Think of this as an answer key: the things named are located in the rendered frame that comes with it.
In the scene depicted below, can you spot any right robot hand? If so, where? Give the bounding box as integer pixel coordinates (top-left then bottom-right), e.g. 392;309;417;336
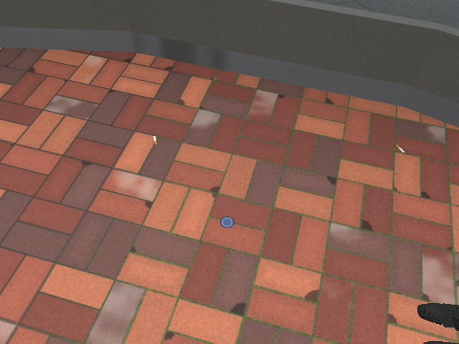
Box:
417;303;459;344

